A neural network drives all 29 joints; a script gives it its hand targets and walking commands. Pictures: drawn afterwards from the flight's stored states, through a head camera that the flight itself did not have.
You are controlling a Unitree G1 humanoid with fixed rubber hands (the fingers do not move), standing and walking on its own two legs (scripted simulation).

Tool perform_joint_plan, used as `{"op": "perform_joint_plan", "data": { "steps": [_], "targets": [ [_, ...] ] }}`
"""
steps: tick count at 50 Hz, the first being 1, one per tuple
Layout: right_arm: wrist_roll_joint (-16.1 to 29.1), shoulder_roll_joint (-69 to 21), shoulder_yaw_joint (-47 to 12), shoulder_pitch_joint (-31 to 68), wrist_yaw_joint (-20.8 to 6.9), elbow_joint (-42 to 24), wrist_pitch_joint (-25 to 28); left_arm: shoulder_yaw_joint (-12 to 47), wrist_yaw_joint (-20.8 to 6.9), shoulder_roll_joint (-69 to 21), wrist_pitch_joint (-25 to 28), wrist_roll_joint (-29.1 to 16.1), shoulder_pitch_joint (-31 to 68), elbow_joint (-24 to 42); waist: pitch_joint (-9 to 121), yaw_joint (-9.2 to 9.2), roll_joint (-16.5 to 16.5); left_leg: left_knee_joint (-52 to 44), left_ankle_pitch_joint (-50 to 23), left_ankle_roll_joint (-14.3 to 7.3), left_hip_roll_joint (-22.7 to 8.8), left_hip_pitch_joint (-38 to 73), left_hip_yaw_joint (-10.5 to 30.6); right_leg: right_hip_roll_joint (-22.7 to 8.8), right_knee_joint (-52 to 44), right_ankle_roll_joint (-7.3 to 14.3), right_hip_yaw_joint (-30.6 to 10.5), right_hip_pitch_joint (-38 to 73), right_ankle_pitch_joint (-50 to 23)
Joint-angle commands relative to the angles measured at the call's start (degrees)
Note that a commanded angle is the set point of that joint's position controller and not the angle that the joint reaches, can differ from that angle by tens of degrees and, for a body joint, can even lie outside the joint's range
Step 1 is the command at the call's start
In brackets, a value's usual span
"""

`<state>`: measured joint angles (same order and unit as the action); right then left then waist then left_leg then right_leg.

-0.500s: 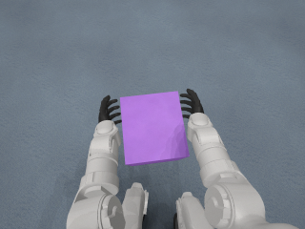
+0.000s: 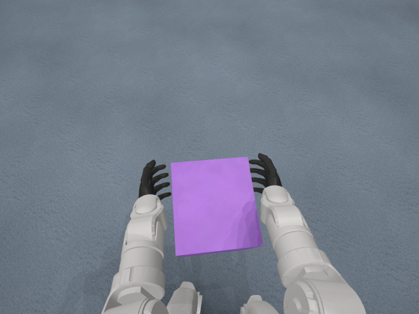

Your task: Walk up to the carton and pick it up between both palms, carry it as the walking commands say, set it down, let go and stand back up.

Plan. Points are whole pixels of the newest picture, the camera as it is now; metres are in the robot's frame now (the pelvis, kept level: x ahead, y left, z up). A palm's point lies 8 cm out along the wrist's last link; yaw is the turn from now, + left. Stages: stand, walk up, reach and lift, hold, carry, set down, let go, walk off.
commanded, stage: reach and lift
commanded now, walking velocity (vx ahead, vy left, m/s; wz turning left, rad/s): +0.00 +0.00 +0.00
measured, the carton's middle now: (211, 211) +0.36 +0.05 -0.12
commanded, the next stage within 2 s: none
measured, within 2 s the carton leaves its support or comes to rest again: neither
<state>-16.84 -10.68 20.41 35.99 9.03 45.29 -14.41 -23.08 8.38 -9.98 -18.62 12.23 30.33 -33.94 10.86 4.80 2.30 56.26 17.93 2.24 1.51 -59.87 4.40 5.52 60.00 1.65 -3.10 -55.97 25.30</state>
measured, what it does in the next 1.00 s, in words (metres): rises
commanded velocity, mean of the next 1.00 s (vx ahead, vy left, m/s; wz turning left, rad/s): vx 0.00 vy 0.00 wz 0.00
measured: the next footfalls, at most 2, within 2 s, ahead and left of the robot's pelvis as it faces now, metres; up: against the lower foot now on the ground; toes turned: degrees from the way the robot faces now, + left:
none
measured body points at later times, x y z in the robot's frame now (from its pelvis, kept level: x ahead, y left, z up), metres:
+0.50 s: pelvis +0.01 +0.00 +0.05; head +0.05 +0.02 +0.50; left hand +0.34 +0.18 +0.05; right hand +0.38 -0.07 +0.04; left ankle +0.08 +0.14 -0.66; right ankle +0.02 -0.10 -0.66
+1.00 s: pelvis +0.02 +0.01 +0.07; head -0.01 +0.01 +0.52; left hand +0.34 +0.18 +0.11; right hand +0.37 -0.07 +0.11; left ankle +0.08 +0.14 -0.66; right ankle +0.02 -0.10 -0.66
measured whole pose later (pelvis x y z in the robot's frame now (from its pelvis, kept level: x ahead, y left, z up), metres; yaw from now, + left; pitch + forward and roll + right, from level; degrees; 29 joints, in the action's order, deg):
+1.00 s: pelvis +0.02 +0.01 +0.07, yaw +1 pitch +1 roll +0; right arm -16.6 -11.1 16.2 29.6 7.2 37.8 -33.7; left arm -16.3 14.2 -11.5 -36.3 12.3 23.8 -26.0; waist 6.3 4.8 1.0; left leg 31.2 11.0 1.3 1.6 -20.8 5.0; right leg 3.7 33.2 1.7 -3.9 -16.1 17.5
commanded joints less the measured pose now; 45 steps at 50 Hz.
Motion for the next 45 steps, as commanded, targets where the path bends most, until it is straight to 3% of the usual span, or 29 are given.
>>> {"op": "perform_joint_plan", "data": {
  "steps": [1, 2, 4, 5, 6, 7, 8, 9, 12, 13, 14, 18, 19, 20, 21, 22, 24, 25, 26, 27, 31, 33, 34, 36, 37, 40, 41, 43, 45],
  "targets": [
    [8.38, -59.61, -28.58, 27.22, -16.44, -2.71, 0.65, 30.60, -17.10, -58.55, 1.80, -4.84, 31.32, 1.53, 25.75, 1.69, 1.70, -8.93, -13.70, -1.70, 4.13, 35.62, -0.65, 1.19, -16.18, -1.21, -4.87, 17.04, -10.91],
    [10.67, -59.33, -29.79, 29.25, -16.37, -7.11, 1.69, 37.10, -17.22, -61.66, 1.71, -7.64, 36.26, 4.43, 30.41, -0.23, -3.80, -9.37, -18.36, -1.00, 4.49, 39.58, -0.79, 1.51, -14.66, -0.24, -5.30, 20.76, -16.09],
    [7.37, -59.19, -27.40, 25.15, -15.71, -3.31, 0.68, 31.90, -17.40, -59.61, 0.50, -4.54, 26.58, -4.14, 25.72, -0.03, 1.90, -8.39, -19.08, -1.66, 4.65, 33.30, -0.71, 2.70, -15.61, -1.30, -4.16, 20.04, -17.26],
    [8.00, -61.74, -28.01, 22.68, -16.20, -2.33, 0.57, 33.62, -17.52, -60.64, 1.26, -4.83, 31.23, 2.19, 29.20, -0.46, -1.12, -9.47, -17.44, -1.65, 4.54, 36.46, -1.28, 1.98, -16.50, -0.98, -4.68, 21.90, -16.29],
    [8.65, -62.67, -28.95, 21.41, -16.38, -3.32, -0.43, 31.86, -17.30, -60.03, -0.15, -2.66, 23.88, -2.33, 27.62, 3.06, -1.61, -11.65, -17.98, -2.03, 3.95, 40.51, -1.05, 1.32, -17.92, -1.21, -4.77, 20.74, -15.26],
    [9.50, -59.20, -28.22, 25.85, -16.76, -5.44, 0.22, 31.29, -17.32, -59.26, -0.42, -3.23, 24.33, -4.83, 24.95, 2.58, -1.81, -12.20, -17.84, -1.66, 4.87, 39.80, -1.61, 2.03, -18.09, -0.89, -4.40, 19.91, -14.53],
    [10.13, -59.24, -30.02, 27.62, -16.88, -7.75, 0.44, 36.87, -17.64, -65.03, -0.60, -7.30, 28.75, 0.73, 29.63, -1.99, -2.85, -13.00, -15.68, -0.81, 4.65, 45.54, -0.06, 1.86, -18.74, -0.07, -4.01, 21.83, -12.21],
    [6.75, -58.06, -23.88, 22.17, -16.68, -0.12, -1.02, 33.94, -17.67, -63.01, -1.17, -5.34, 30.69, -0.30, 22.77, -2.78, -3.59, -13.05, -13.72, -0.62, 4.59, 39.04, -1.53, 2.01, -19.14, -0.20, -3.17, 20.95, -11.12],
    [10.23, -60.89, -28.59, 25.87, -17.62, -5.77, -1.70, 35.34, -16.84, -62.52, -1.66, -4.73, 27.79, 1.64, 24.62, 0.85, -3.85, -15.14, -13.31, -1.27, 4.44, 43.39, -1.68, 1.33, -20.56, -0.49, -4.16, 25.24, -10.45],
    [6.79, -58.92, -24.78, 25.57, -17.20, -1.36, -2.32, 29.73, -17.58, -60.75, -2.59, -2.84, 26.05, -5.11, 18.94, 0.84, 0.19, -15.23, -13.44, -1.56, 4.90, 38.65, -1.36, 0.82, -22.21, -1.02, -4.54, 24.35, -11.21],
    [8.80, -62.70, -29.36, 19.94, -17.35, -3.85, -2.68, 37.89, -17.89, -62.73, -1.77, -6.90, 29.53, 7.94, 26.05, -1.53, 0.17, -16.37, -18.53, -1.30, 4.15, 48.10, -0.25, 0.82, -23.16, -1.25, -3.84, 27.19, -15.23],
    [9.81, -58.53, -27.85, 21.98, -17.36, -6.98, -3.04, 34.11, -18.09, -62.40, -4.28, -5.13, 22.49, -1.73, 18.67, 0.25, -5.58, -17.59, -18.03, -0.68, 4.15, 46.27, -1.32, 0.12, -25.83, -0.34, -5.36, 26.18, -16.50],
    [8.35, -60.47, -26.64, 22.03, -17.60, -2.65, -4.34, 31.68, -18.37, -61.36, -4.86, -4.76, 23.50, -2.10, 17.90, 0.59, -1.07, -18.86, -16.07, -1.03, 2.89, 45.58, -0.53, -0.64, -27.17, -1.40, -4.30, 29.49, -13.91],
    [9.75, -60.10, -29.10, 23.05, -17.84, -8.19, -3.85, 37.20, -18.79, -64.24, -5.04, -6.96, 26.06, 0.69, 22.79, -2.35, -4.42, -19.83, -17.00, -0.65, 4.44, 50.16, -0.74, 0.53, -26.53, -0.71, -3.60, 31.48, -15.55],
    [9.27, -62.00, -26.39, 20.79, -18.29, -2.98, -5.39, 33.04, -18.22, -59.31, -4.93, -3.61, 24.86, 2.16, 17.33, 1.25, -4.78, -20.86, -14.70, -1.65, 3.71, 46.23, -1.94, 0.48, -26.43, -0.96, -4.49, 29.89, -13.45],
    [9.81, -60.52, -26.65, 24.28, -18.57, -4.44, -5.86, 34.81, -18.01, -61.55, -5.87, -4.97, 26.77, 2.69, 17.26, -0.50, -2.07, -21.15, -12.69, -1.58, 3.78, 50.85, -0.40, 0.62, -27.30, -0.94, -3.60, 28.61, -9.92],
    [10.21, -60.45, -28.12, 21.16, -18.24, -7.70, -6.21, 37.02, -18.20, -64.65, -6.88, -6.55, 25.36, 3.90, 19.24, -1.50, -7.51, -21.12, -18.49, -0.57, 4.26, 52.32, -1.31, -0.32, -28.46, 0.05, -4.45, 32.54, -16.75],
    [9.89, -61.11, -28.73, 23.54, -18.39, -7.93, -5.98, 35.05, -18.32, -64.50, -7.09, -6.00, 23.89, 1.92, 20.31, -0.25, -2.85, -21.25, -19.15, -0.64, 3.32, 54.02, -0.42, -0.33, -29.37, -0.98, -3.87, 31.20, -15.63],
    [8.66, -59.28, -26.83, 24.66, -18.71, -7.42, -6.65, 32.92, -18.29, -64.43, -8.23, -3.75, 21.08, -2.79, 16.74, -0.35, -4.26, -21.72, -16.35, -1.00, 3.63, 52.57, -0.54, -0.47, -30.08, -0.91, -3.74, 31.02, -13.36],
    [11.14, -61.57, -28.91, 17.41, -18.78, -5.85, -7.83, 38.61, -17.55, -64.65, -8.90, -6.73, 25.19, 6.61, 14.97, -1.43, -9.52, -22.83, -18.33, -0.35, 3.63, 54.41, -1.00, -1.17, -30.12, -0.22, -4.58, 33.06, -15.68],
    [10.83, -61.47, -28.67, 23.09, -19.87, -7.85, -10.01, 35.72, -17.78, -66.46, -10.95, -5.83, 23.30, 1.50, 16.51, -1.60, -3.25, -24.78, -18.04, -0.87, 3.48, 59.22, -0.59, -0.34, -32.05, -0.88, -3.35, 34.51, -13.70],
    [10.53, -59.10, -26.46, 27.13, -19.67, -10.53, -10.06, 35.47, -17.92, -66.90, -12.47, -6.32, 27.52, 1.33, 11.35, -2.55, -8.54, -24.91, -9.78, -0.28, 3.53, 56.27, -0.90, -1.38, -32.30, 0.71, -3.77, 33.77, -7.81],
    [13.06, -62.40, -32.15, 27.37, -19.51, -11.91, -10.57, 37.74, -17.86, -66.87, -11.78, -8.82, 27.24, 6.47, 17.15, -1.14, -2.55, -24.59, -16.49, -0.78, 3.65, 60.29, 0.25, -0.02, -32.24, -0.30, -2.99, 36.70, -13.17],
    [11.87, -60.42, -27.30, 22.32, -20.14, -7.78, -11.43, 40.24, -17.69, -67.53, -13.11, -9.07, 30.52, 8.89, 15.23, -4.57, -10.65, -25.46, -18.12, 0.71, 2.98, 60.27, 0.67, -0.23, -32.08, 0.81, -3.59, 34.27, -14.72],
    [12.86, -60.77, -28.56, 23.35, -20.64, -8.65, -12.65, 37.24, -17.63, -67.07, -14.52, -8.35, 22.36, 2.88, 14.73, -2.32, -3.88, -26.34, -23.04, -0.41, 2.84, 61.87, 1.04, -0.26, -32.72, -0.34, -2.51, 36.73, -17.51],
    [13.94, -61.49, -32.10, 27.01, -20.35, -17.09, -13.28, 41.11, -17.56, -71.32, -15.05, -11.07, 25.17, 9.50, 20.00, -2.91, -4.81, -26.60, -23.92, 0.03, 3.31, 65.07, 0.92, 0.39, -34.06, 0.23, -1.99, 39.44, -18.80],
    [13.22, -59.22, -29.74, 20.93, -20.41, -13.33, -13.93, 43.27, -17.51, -71.05, -16.21, -11.55, 25.21, 10.22, 17.30, -5.46, -11.67, -26.92, -23.23, 1.77, 2.73, 64.66, 0.52, -1.22, -34.37, 0.89, -3.10, 40.03, -19.95],
    [15.28, -61.78, -30.74, 26.70, -20.45, -12.25, -15.45, 35.62, -17.18, -64.62, -17.05, -8.55, 24.33, 4.30, 10.39, 1.25, -7.13, -27.31, -21.05, -0.35, 2.40, 59.05, 0.22, -1.89, -35.51, -0.65, -4.31, 41.08, -18.03],
    [12.36, -58.57, -29.25, 23.28, -20.34, -16.22, -16.27, 37.64, -17.70, -72.60, -18.35, -10.97, 20.49, 3.12, 12.16, -4.63, -4.82, -28.15, -19.89, 0.68, 2.87, 64.10, 0.45, -1.18, -36.55, 0.22, -2.25, 39.15, -17.83]
  ]
}}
